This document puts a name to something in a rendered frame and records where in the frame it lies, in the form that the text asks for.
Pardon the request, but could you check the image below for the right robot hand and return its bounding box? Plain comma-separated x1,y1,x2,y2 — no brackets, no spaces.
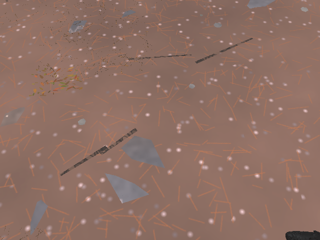
285,230,320,240

